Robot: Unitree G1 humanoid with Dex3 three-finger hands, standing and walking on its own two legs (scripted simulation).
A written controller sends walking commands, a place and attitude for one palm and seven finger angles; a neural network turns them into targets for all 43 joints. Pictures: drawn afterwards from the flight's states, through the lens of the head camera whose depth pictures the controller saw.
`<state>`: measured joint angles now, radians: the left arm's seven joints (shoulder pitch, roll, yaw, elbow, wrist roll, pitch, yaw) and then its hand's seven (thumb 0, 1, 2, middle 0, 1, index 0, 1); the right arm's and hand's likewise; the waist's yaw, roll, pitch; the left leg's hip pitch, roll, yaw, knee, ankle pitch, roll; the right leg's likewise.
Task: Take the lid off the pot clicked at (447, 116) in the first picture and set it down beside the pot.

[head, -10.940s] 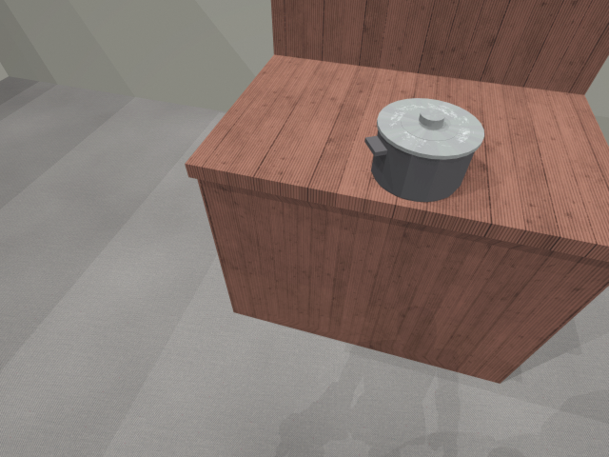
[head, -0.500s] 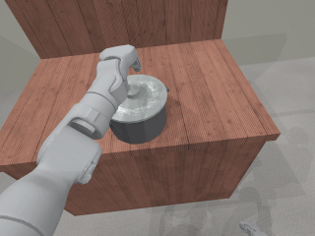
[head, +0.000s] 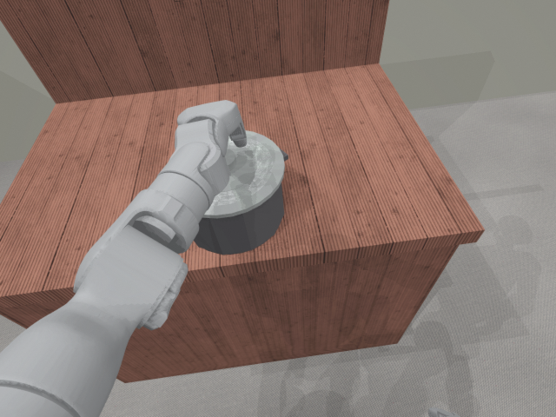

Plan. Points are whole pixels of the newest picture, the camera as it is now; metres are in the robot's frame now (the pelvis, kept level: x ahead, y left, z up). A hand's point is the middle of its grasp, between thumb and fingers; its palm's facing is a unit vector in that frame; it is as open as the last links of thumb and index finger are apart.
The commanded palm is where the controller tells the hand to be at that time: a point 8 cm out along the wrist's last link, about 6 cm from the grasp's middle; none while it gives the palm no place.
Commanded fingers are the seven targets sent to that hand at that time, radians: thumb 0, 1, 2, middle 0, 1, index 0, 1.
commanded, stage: lower the open fingers around the knob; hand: left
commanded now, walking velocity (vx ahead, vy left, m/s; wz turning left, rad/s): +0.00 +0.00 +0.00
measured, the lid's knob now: (222, 160) +0.50 +0.08 +0.09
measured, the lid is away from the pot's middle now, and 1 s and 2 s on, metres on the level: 0.00 0.00 0.00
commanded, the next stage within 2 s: close the fingers and squeeze the knob in 1.10 s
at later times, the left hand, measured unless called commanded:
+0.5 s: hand (220, 157) +0.48 +0.07 +0.13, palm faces -0.35 -0.09 -0.93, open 9.8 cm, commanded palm +0.47 +0.08 +0.18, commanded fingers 0.00 -0.30 1.51 -0.87 -0.08 -0.87 -0.08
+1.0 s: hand (221, 158) +0.47 +0.07 +0.12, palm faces -0.35 -0.08 -0.93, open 9.8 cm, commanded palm +0.48 +0.08 +0.17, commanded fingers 0.00 -0.30 1.51 -0.87 -0.08 -0.87 -0.08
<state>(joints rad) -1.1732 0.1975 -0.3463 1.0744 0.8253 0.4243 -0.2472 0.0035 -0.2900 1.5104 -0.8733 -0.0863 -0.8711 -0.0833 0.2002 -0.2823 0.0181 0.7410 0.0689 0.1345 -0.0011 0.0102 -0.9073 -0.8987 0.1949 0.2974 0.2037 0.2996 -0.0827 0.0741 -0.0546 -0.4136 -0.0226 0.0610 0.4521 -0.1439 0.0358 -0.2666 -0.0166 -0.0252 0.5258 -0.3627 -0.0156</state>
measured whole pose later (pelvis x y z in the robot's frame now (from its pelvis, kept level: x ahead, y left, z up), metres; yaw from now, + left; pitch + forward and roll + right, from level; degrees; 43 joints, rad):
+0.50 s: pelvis +0.01 +0.00 +0.00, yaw +0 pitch +7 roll +1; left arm -1.16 0.22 -0.34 1.09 0.84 0.41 -0.25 0.00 -0.29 1.51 -0.91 -0.11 -0.87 -0.08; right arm 0.20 -0.29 0.01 0.74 0.07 0.17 -0.01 0.01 -0.91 -0.90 0.20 0.30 0.20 0.30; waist -0.10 0.07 -0.07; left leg -0.44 -0.01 0.06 0.47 -0.16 0.03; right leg -0.28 -0.01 -0.02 0.53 -0.37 -0.02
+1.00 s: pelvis +0.00 +0.00 +0.00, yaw +0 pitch +7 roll +1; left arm -1.19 0.20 -0.36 1.13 0.84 0.42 -0.24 0.00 -0.29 1.51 -0.89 -0.10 -0.87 -0.08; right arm 0.22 -0.28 0.01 0.76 0.07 0.16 -0.01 0.01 -0.91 -0.90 0.20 0.30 0.20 0.30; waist -0.10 0.07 -0.07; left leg -0.45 -0.01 0.06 0.48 -0.16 0.03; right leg -0.29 -0.01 -0.02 0.53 -0.37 -0.02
